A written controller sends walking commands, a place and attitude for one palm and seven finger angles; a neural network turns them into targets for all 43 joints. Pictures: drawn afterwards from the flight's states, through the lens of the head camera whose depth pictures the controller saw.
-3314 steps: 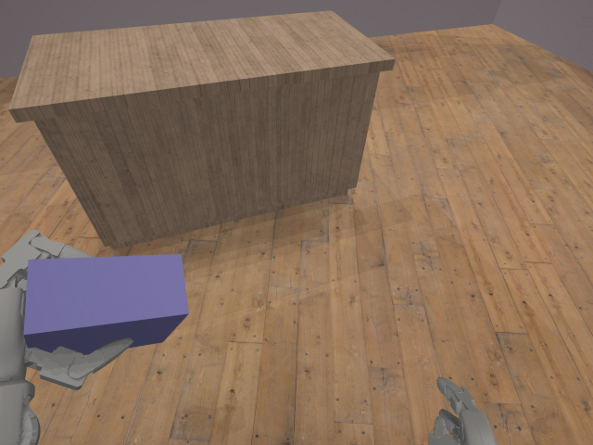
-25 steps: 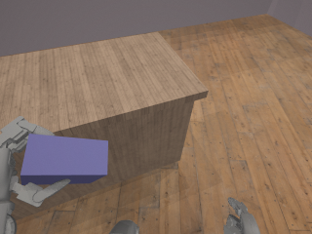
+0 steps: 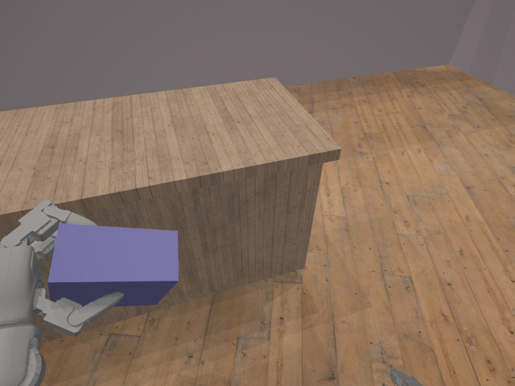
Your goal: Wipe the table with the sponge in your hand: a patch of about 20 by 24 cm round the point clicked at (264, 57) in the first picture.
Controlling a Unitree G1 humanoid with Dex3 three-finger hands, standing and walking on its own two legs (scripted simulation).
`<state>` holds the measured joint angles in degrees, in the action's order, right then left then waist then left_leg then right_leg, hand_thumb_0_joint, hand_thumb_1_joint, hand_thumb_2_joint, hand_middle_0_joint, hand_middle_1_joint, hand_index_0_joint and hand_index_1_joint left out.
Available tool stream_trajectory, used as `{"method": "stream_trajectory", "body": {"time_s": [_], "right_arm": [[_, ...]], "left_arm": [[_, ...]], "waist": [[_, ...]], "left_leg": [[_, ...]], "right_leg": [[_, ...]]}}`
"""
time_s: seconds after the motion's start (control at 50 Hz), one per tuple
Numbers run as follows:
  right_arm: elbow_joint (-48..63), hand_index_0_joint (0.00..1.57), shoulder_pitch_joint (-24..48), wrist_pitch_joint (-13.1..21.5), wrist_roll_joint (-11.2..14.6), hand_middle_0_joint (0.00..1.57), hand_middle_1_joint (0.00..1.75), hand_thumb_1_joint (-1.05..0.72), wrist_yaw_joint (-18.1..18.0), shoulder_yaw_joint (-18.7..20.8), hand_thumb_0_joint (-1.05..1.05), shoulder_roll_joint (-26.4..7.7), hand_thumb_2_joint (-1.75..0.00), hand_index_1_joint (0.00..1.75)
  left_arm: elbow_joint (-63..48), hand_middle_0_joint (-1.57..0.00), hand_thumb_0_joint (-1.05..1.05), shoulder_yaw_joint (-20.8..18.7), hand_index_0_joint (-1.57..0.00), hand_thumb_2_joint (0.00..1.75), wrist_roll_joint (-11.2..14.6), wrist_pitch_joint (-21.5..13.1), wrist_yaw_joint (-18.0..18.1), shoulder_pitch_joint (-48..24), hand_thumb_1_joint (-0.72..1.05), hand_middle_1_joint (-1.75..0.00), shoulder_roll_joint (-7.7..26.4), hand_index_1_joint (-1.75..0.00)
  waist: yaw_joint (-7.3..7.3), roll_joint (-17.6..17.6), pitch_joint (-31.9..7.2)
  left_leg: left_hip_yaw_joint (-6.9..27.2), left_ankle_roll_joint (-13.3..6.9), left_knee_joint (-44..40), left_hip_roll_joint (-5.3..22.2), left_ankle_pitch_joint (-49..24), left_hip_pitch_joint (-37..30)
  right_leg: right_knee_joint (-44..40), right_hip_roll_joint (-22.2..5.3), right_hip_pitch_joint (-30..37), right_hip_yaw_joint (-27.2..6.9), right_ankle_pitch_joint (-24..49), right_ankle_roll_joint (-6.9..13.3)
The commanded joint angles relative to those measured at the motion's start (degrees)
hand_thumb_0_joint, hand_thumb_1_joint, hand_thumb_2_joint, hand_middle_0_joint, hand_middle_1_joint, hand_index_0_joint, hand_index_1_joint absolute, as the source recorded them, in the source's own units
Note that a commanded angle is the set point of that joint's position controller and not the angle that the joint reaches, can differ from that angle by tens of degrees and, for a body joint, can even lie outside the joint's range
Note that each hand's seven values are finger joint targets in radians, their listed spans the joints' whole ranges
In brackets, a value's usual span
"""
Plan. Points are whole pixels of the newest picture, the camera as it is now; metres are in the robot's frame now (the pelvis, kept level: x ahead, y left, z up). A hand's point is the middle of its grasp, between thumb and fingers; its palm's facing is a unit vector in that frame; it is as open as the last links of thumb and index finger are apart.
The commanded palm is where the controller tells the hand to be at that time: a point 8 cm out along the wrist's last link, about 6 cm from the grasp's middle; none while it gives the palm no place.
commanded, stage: stop stepping back and stand still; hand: left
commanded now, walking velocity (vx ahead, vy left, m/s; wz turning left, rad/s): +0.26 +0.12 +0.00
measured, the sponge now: (133, 270) +0.23 +0.18 +0.13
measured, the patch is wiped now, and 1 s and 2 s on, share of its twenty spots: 0.95 0.95 0.95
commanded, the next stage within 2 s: stand and wait in 0.52 s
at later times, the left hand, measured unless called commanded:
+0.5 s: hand (88, 306) +0.16 +0.20 +0.17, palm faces +0.35 -0.86 -0.38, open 10.6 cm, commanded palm +0.12 +0.24 +0.19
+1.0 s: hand (72, 269) +0.21 +0.24 +0.16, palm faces +0.35 -0.85 -0.39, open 10.6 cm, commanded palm +0.16 +0.28 +0.19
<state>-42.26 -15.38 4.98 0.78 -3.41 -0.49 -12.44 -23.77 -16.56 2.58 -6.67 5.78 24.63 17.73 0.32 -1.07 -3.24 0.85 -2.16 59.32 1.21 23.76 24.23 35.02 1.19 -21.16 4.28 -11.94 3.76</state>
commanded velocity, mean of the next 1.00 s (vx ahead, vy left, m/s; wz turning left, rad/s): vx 0.07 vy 0.04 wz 0.00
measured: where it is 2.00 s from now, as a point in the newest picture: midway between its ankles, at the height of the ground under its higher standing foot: outside the picture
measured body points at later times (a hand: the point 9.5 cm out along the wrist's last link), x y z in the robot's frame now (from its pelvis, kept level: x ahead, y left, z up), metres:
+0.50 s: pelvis -0.04 -0.03 +0.02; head -0.04 -0.04 +0.47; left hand +0.14 +0.24 +0.19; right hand +0.10 -0.28 -0.08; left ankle +0.00 +0.11 -0.69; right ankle -0.02 -0.12 -0.72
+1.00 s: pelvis -0.01 +0.00 +0.02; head +0.00 +0.00 +0.46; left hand +0.18 +0.28 +0.19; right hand +0.17 -0.22 -0.06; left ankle +0.00 +0.12 -0.72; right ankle -0.02 -0.12 -0.72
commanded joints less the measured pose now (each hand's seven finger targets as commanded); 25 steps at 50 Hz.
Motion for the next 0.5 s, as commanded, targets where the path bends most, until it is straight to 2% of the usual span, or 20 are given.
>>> {"method": "stream_trajectory", "body": {"time_s": [0.0,0.02,0.04,0.06,0.08,0.1,0.12,0.14,0.16,0.18,0.22,0.24,0.26,0.28,0.3,0.32,0.36,0.42,0.44,0.48], "right_arm": [[12.24,0.20,8.66,3.87,-0.17,0.20,0.30,-0.90,-1.53,1.08,0.00,-4.38,-0.90,0.30],[12.63,0.20,8.45,4.09,-0.44,0.20,0.30,-0.90,-1.86,0.53,0.00,-4.85,-0.90,0.30],[13.43,0.20,8.40,4.32,-0.95,0.20,0.30,-0.90,-2.16,0.88,0.00,-6.60,-0.90,0.30],[13.95,0.20,8.23,4.73,-0.79,0.20,0.30,-0.90,-1.99,1.38,0.00,-8.26,-0.90,0.30],[15.20,0.20,9.49,5.53,-0.67,0.20,0.30,-0.90,-1.52,2.32,0.00,-7.15,-0.90,0.30],[13.56,0.20,6.64,5.45,-0.29,0.20,0.30,-0.90,-0.72,2.70,0.00,-6.38,-0.90,0.30],[12.80,0.20,5.44,5.62,1.31,0.20,0.30,-0.90,0.18,2.24,0.00,-5.58,-0.90,0.30],[12.71,0.20,7.44,5.68,1.43,0.20,0.30,-0.90,0.36,1.81,0.00,-5.81,-0.90,0.30],[12.01,0.20,8.27,5.40,1.28,0.20,0.30,-0.90,0.13,1.57,0.00,-6.00,-0.90,0.30],[12.50,0.20,8.72,4.94,0.98,0.20,0.30,-0.90,-0.32,1.39,0.00,-6.19,-0.90,0.30],[14.95,0.20,9.42,4.37,0.23,0.20,0.30,-0.90,-0.99,1.37,0.00,-6.94,-0.90,0.30],[15.69,0.20,8.80,4.19,-0.01,0.20,0.30,-0.90,-0.99,1.84,0.00,-7.12,-0.90,0.30],[16.13,0.20,8.55,3.87,-0.03,0.20,0.30,-0.90,-0.79,2.22,0.00,-6.33,-0.90,0.30],[16.69,0.20,9.52,3.75,0.30,0.20,0.30,-0.90,-0.52,2.69,0.00,-6.05,-0.90,0.30],[15.54,0.20,8.52,4.80,-0.02,0.20,0.30,-0.90,0.05,1.97,0.00,-5.91,-0.90,0.30],[13.98,0.20,6.62,4.85,0.66,0.20,0.30,-0.90,0.39,3.23,0.00,-6.19,-0.90,0.30],[13.36,0.20,7.27,4.39,0.41,0.20,0.30,-0.90,0.27,3.26,0.00,-6.54,-0.90,0.30],[13.86,0.20,8.55,4.11,0.14,0.20,0.30,-0.90,-1.02,2.21,0.00,-4.88,-0.90,0.30],[14.24,0.20,8.98,4.33,0.06,0.20,0.30,-0.90,-1.38,2.45,0.00,-5.09,-0.90,0.30],[14.61,0.20,8.94,4.75,-0.29,0.20,0.30,-0.90,-2.08,2.87,0.00,-5.96,-0.90,0.30]], "left_arm": [[-16.93,-1.20,0.00,-7.76,-1.20,1.30,0.73,-4.08,2.38,-3.35,0.10,-1.60,13.28,-1.60],[-18.22,-1.20,0.00,-7.70,-1.20,1.30,0.54,-4.17,2.92,-4.13,0.10,-1.60,13.72,-1.60],[-19.45,-1.20,0.00,-7.82,-1.20,1.30,0.59,-4.35,3.36,-5.48,0.10,-1.60,13.91,-1.60],[-20.89,-1.20,0.00,-8.39,-1.20,1.30,0.49,-4.56,3.78,-8.65,0.10,-1.60,14.06,-1.60],[-21.91,-1.20,0.00,-11.66,-1.20,1.30,-1.28,-4.42,3.39,-11.06,0.10,-1.60,17.25,-1.60],[-17.99,-1.20,0.00,-11.51,-1.20,1.30,-0.41,-4.55,2.95,-10.64,0.10,-1.60,17.65,-1.60],[-9.62,-1.20,0.00,-7.97,-1.20,1.30,0.02,-3.35,2.65,-6.92,0.10,-1.60,12.62,-1.60],[-7.56,-1.20,0.00,-7.47,-1.20,1.30,-0.05,-3.18,2.72,-7.02,0.10,-1.60,12.23,-1.60],[-5.35,-1.20,0.00,-7.29,-1.20,1.30,-0.04,-3.25,2.67,-5.54,0.10,-1.60,11.81,-1.60],[-5.85,-1.20,0.00,-7.16,-1.20,1.30,0.46,-3.37,2.63,-4.38,0.10,-1.60,11.24,-1.60],[-11.80,-1.20,0.00,-6.89,-1.20,1.30,0.74,-3.52,2.66,-4.13,0.10,-1.60,11.60,-1.60],[-12.69,-1.20,0.00,-7.33,-1.20,1.30,0.38,-3.28,2.53,-2.01,0.10,-1.60,11.61,-1.60],[-15.10,-1.20,0.00,-6.51,-1.20,1.30,-0.01,-3.32,1.99,-1.52,0.10,-1.60,11.32,-1.60],[-17.99,-1.20,0.00,-7.89,-1.20,1.30,-0.03,-3.61,1.78,-3.13,0.10,-1.60,13.96,-1.60],[-16.53,-1.20,0.00,-7.49,-1.20,1.30,0.03,-4.88,1.81,-4.67,0.10,-1.60,12.55,-1.60],[-17.21,-1.20,0.00,-7.92,-1.20,1.30,1.04,-5.23,1.60,-4.94,0.10,-1.60,13.23,-1.60],[-19.60,-1.20,0.00,-9.38,-1.20,1.30,1.47,-6.53,1.82,-6.34,0.10,-1.60,14.72,-1.60],[-16.28,-1.20,0.00,-8.67,-1.20,1.30,0.75,-6.29,2.93,-4.88,0.10,-1.60,14.12,-1.60],[-15.93,-1.20,0.00,-8.21,-1.20,1.30,0.76,-6.01,3.59,-4.51,0.10,-1.60,13.78,-1.60],[-16.49,-1.20,0.00,-8.03,-1.20,1.30,0.86,-5.86,4.58,-4.51,0.10,-1.60,13.60,-1.60]], "waist": [[-2.13,6.91,-1.08],[-2.17,3.07,-0.94],[-2.29,-5.83,-0.79],[-2.26,-19.71,0.60],[0.86,-18.62,-4.79],[-0.63,-15.82,-3.66],[-1.90,-12.51,3.80],[-0.97,-9.36,7.86],[-0.21,-6.70,8.74],[0.22,-5.79,6.81],[0.87,-10.10,1.17],[1.92,-6.01,-0.09],[2.07,5.62,0.28],[1.54,18.67,-0.12],[-0.50,10.52,-1.19],[-1.32,8.82,-1.92],[-1.54,2.32,0.02],[-1.15,5.28,0.37],[-0.57,6.21,-0.38],[-0.37,1.83,-0.78]], "left_leg": [[-3.50,-1.58,-19.56,1.47,0.98,-15.76],[-4.29,-1.99,-27.37,0.86,2.74,-17.09],[1.92,-3.60,-37.65,3.42,10.63,-15.17],[18.74,-7.45,-47.88,13.38,21.72,-13.38],[11.81,-8.96,-49.71,15.36,8.73,-2.28],[14.37,-9.91,-49.37,15.43,12.56,-0.40],[18.31,-11.29,-50.00,17.01,17.07,-1.35],[18.87,-11.20,-49.27,17.44,18.96,1.08],[15.15,-9.17,-48.56,16.25,19.14,3.97],[11.39,-7.24,-47.68,14.38,17.50,5.58],[6.44,-4.58,-41.98,10.58,15.88,4.44],[2.86,-3.31,-32.09,7.22,14.33,5.25],[-3.59,-1.84,-12.24,1.65,7.29,9.31],[-3.73,0.33,6.68,-2.30,5.17,17.37],[2.20,1.15,12.40,-0.37,-0.75,16.15],[4.79,1.73,12.23,1.07,-3.69,15.64],[4.70,1.66,4.34,3.54,-6.51,10.97],[-1.78,0.29,-18.49,2.28,-7.67,-5.68],[-3.75,-0.09,-23.94,1.08,-6.99,-10.29],[-3.97,-0.87,-31.32,-0.03,-4.29,-15.18]], "right_leg": [[-21.79,-15.02,-14.65,-14.47,-30.90,2.26],[-16.44,-12.56,-13.31,-12.14,-30.73,1.65],[-4.63,-7.87,-10.97,-8.75,-28.83,0.18],[16.37,1.18,-13.64,-0.30,-20.48,-3.42],[34.55,1.95,-4.54,-1.08,-16.96,-4.23],[42.97,1.72,-6.47,-2.72,-15.70,-4.71],[43.17,-1.52,-16.29,-5.69,-12.57,-4.68],[36.21,-5.29,-17.08,-7.65,-11.89,-3.87],[26.82,-5.69,-11.74,-5.26,-11.08,-3.68],[16.35,-4.31,-3.22,-2.28,-12.71,-3.44],[-0.07,-0.90,10.63,2.33,-14.13,-2.86],[-10.74,-0.11,16.77,2.53,-9.17,-2.35],[-19.02,-6.04,19.22,-6.10,-4.24,0.47],[-26.71,-19.98,18.33,-30.78,-3.43,6.12],[-25.79,-23.63,13.66,-32.16,-1.40,7.30],[-23.78,-21.93,12.92,-30.85,-0.10,7.16],[-21.48,-21.14,8.81,-22.58,3.78,6.70],[-19.73,-16.67,1.17,-13.21,-7.62,2.82],[-19.38,-16.55,0.85,-13.56,-12.77,2.74],[-16.31,-13.83,1.09,-13.37,-16.85,1.50]]}}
